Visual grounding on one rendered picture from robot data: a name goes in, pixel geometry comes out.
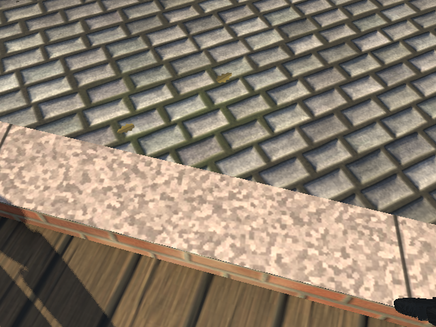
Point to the robot right hand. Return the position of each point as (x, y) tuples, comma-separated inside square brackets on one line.
[(422, 308)]

